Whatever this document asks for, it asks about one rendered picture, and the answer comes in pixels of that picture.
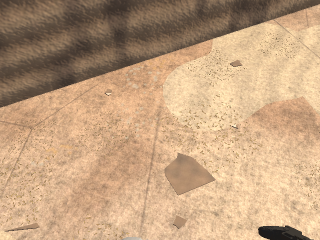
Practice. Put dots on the robot right hand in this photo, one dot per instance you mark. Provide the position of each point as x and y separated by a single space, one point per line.
281 233

